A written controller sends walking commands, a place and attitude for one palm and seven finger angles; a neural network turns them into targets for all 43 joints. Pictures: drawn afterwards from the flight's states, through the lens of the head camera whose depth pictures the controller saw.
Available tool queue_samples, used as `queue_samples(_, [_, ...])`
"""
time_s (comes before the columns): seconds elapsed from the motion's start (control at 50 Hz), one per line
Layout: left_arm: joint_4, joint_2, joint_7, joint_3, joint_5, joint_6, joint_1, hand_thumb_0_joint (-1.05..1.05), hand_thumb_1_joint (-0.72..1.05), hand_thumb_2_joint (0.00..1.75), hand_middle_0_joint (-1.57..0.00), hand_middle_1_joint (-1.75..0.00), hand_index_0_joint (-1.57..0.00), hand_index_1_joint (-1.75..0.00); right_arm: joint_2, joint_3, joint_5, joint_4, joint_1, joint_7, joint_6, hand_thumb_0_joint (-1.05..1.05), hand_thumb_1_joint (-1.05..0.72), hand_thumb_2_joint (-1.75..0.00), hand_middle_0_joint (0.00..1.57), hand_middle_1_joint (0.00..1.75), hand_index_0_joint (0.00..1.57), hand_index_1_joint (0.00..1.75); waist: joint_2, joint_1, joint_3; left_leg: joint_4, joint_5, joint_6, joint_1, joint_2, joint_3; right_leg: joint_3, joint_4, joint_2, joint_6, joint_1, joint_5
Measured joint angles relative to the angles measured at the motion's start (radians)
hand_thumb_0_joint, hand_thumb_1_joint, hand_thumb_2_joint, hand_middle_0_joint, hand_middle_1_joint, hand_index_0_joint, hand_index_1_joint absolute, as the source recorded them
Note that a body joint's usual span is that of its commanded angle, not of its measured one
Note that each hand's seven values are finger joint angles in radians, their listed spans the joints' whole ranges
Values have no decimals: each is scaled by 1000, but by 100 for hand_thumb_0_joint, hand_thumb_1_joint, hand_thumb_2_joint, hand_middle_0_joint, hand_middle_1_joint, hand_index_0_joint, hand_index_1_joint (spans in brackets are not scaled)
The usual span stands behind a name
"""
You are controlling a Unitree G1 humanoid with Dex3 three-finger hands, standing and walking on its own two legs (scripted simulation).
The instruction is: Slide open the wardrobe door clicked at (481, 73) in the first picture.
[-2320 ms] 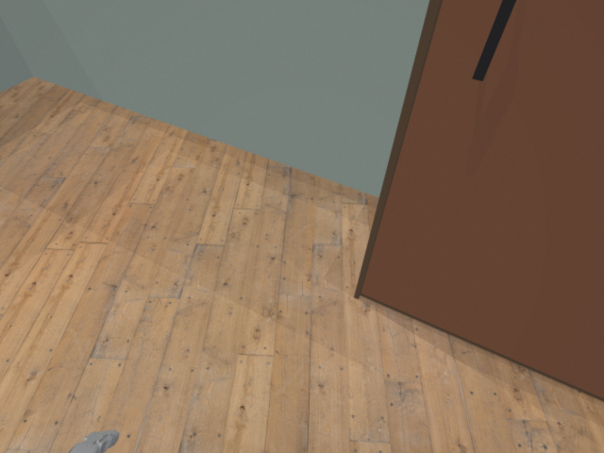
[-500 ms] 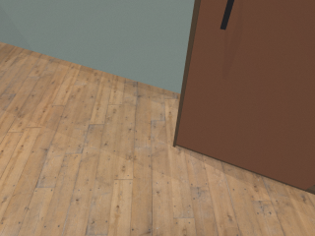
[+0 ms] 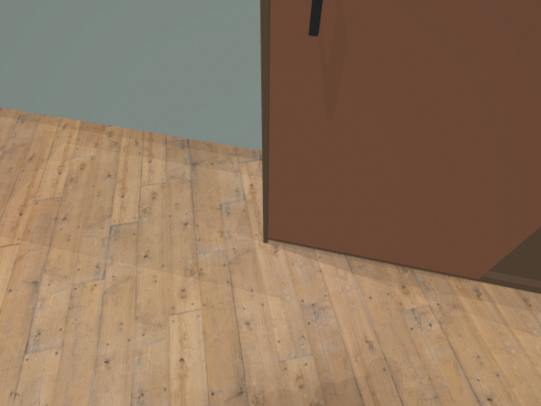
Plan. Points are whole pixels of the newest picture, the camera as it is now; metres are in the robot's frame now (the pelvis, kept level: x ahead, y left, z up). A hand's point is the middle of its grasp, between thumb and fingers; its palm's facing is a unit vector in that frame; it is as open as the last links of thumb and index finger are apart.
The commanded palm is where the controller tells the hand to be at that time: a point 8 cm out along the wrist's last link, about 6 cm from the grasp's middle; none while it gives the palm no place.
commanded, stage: turn to face it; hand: left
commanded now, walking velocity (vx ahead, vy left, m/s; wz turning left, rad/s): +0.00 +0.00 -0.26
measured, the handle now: out of the picture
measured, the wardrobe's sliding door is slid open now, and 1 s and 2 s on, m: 0.00 0.00 0.00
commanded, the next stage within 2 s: take the last steps up to it in 0.04 s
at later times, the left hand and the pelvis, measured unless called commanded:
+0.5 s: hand (181, 398) +0.15 +0.17 -0.17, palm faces -0.21 -0.96 -0.17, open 7.4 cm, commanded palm none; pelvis +0.03 +0.00 +0.00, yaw -9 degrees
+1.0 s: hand (197, 369) +0.20 +0.16 -0.20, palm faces -0.12 -0.98 -0.13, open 7.3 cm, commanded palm none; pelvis +0.20 -0.02 -0.01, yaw -10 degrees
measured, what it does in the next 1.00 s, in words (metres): walks ahead: left foot, then right foot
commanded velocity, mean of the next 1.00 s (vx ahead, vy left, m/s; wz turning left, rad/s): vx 0.24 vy -0.05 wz -0.07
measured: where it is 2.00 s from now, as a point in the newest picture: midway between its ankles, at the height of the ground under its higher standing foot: (283, 401)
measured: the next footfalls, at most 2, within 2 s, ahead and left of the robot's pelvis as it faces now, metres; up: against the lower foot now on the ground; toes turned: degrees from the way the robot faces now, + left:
left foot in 0.10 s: +0.01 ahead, +0.14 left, +0.00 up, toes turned -2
right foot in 0.52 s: +0.07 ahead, -0.15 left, +0.00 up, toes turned -15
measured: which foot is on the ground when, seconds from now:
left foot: up 0.00-0.08, down 0.10-0.52, up 0.54-0.84, down 0.86-1.00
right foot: down 0.00-0.10, up 0.12-0.50, down 0.52-0.88, up 0.90-1.00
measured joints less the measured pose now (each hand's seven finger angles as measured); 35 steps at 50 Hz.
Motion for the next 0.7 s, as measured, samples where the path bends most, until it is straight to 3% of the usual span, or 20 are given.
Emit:
queue_samples(0.1, [3,30,1,10,-7,14,-11,0,90,89,-21,-30,-21,-30,14,12,4,-21,23,-6,-34,1,-91,-90,20,30,20,30,-10,-15,-31,-306,84,41,129,-5,7,20,60,21,31,-41,-20])
queue_samples(0.16, [11,54,-3,22,-4,28,-34,0,90,89,-21,-30,-21,-30,41,24,-9,-22,43,-8,-35,1,-91,-90,20,30,20,30,-42,-26,-28,-303,92,65,137,-20,29,1,282,3,62,-115,-204])
queue_samples(0.22, [10,67,-14,31,1,26,-42,0,90,90,-20,-30,-20,-30,58,38,-16,-14,70,-8,-37,1,-91,-90,20,30,20,30,-48,-24,-28,-339,111,70,167,-14,53,-37,513,-24,84,-175,-228])
queue_samples(0.28, [13,67,-29,31,4,24,-35,0,91,90,-20,-30,-20,-30,66,39,-20,-1,103,-3,-49,1,-90,-90,20,30,20,30,-39,-30,-36,-373,116,70,197,-3,77,-73,586,-65,94,-183,-210])
queue_samples(0.4, [31,48,-51,19,7,25,-56,0,91,90,-20,-30,-20,-30,65,28,-27,35,177,1,-75,1,-90,-90,21,30,20,30,-10,-67,-25,-419,112,54,245,29,115,-128,428,-134,96,-137,-211])
queue_samples(0.5, [35,22,-56,8,1,-2,-109,0,91,90,-20,-30,-20,-30,44,15,-30,90,240,7,-66,1,-90,-90,21,30,20,30,19,-101,-2,-364,54,14,252,72,126,-176,161,-136,73,-36,-172])
queue_samples(0.54, [34,14,-51,2,1,-35,-127,0,91,90,-20,-30,-20,-30,37,13,-21,115,271,12,-59,1,-90,-90,20,30,20,30,24,-100,4,-232,-12,9,208,92,119,-190,90,-130,63,7,-88])
queue_samples(0.58, [38,-5,-38,-5,-6,-63,-132,0,90,90,-20,-30,-20,-30,29,12,-17,144,272,18,-36,1,-91,-90,20,30,20,30,36,-93,11,9,-98,27,111,96,82,-209,128,-121,58,20,-116])
queue_samples(0.62, [46,-21,-25,-9,-8,-74,-108,0,90,90,-20,-30,-20,-30,25,6,-17,157,258,24,-21,1,-91,-90,20,30,20,30,31,-79,4,185,-89,35,16,91,74,-213,103,-116,51,61,-142])
queue_samples(0.7, [79,-7,3,7,-6,-80,-46,-2,94,89,-21,-30,-21,-30,23,-8,-23,118,204,32,-25,1,-91,-90,20,30,19,30,20,-72,-16,205,16,22,-113,100,102,-221,12,-108,53,144,-137])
